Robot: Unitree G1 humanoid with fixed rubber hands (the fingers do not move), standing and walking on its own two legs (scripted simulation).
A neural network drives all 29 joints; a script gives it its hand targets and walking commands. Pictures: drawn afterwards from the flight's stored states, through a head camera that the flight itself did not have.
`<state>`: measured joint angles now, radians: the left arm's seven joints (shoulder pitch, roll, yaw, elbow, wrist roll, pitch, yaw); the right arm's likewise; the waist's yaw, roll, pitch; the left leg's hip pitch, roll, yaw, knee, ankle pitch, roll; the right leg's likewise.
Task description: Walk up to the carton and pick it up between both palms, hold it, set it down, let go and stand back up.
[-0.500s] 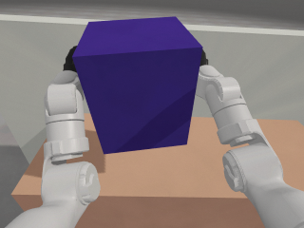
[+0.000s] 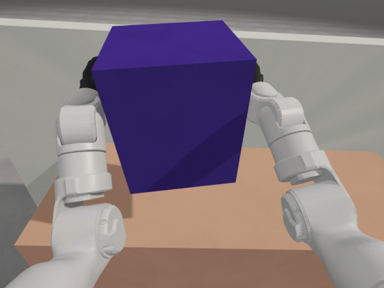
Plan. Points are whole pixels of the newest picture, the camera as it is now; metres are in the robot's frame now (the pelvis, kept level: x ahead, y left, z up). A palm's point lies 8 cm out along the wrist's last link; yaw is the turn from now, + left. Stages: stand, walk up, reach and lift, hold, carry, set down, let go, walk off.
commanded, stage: set down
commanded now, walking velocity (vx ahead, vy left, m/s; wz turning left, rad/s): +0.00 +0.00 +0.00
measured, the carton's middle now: (176, 107) +0.37 +0.01 +0.26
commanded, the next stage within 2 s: none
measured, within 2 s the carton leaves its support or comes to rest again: neither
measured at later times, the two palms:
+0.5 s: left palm (89, 91) +0.39 +0.17 +0.28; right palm (240, 114) +0.37 -0.13 +0.24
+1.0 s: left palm (102, 113) +0.40 +0.16 +0.23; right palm (243, 136) +0.36 -0.14 +0.19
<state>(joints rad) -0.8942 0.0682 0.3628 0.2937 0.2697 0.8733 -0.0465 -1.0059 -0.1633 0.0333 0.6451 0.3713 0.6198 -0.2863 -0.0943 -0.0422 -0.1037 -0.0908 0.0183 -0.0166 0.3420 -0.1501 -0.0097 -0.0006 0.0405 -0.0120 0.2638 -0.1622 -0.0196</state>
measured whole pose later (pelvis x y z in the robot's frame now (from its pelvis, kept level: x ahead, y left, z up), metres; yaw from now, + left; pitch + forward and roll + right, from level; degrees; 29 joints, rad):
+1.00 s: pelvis -0.01 +0.03 +0.00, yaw +0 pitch -10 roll -1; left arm -0.87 0.01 0.36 0.37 0.38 0.54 -0.12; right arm -0.72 0.00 -0.14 0.64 0.08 0.11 -0.21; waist -0.12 -0.11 0.10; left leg 0.00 -0.02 0.00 0.31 -0.13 0.03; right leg 0.09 0.00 0.00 0.23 -0.14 0.02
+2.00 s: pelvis +0.01 +0.04 +0.00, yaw +0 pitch -6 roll -1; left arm -0.81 0.04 0.33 0.57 0.34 0.36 -0.16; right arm -0.57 0.08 -0.20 0.61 0.00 0.02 -0.25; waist -0.14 -0.12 0.11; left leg -0.06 -0.02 0.01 0.32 -0.15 0.04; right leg 0.05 0.00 0.00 0.20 -0.13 0.03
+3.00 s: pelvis +0.00 +0.04 +0.00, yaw -1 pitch -1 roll -2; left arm -0.86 0.04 0.37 0.81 0.35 0.18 -0.17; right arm -0.54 0.15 -0.33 0.71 -0.15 -0.14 -0.25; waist -0.12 -0.10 0.07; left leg -0.19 -0.02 0.02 0.33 -0.13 0.04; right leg -0.08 0.00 0.01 0.21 -0.12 0.03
